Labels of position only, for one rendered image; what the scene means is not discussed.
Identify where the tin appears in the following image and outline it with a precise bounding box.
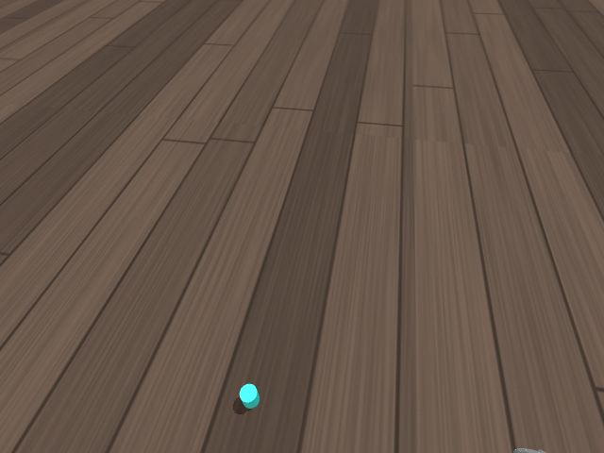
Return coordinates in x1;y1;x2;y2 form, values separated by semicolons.
240;384;260;409

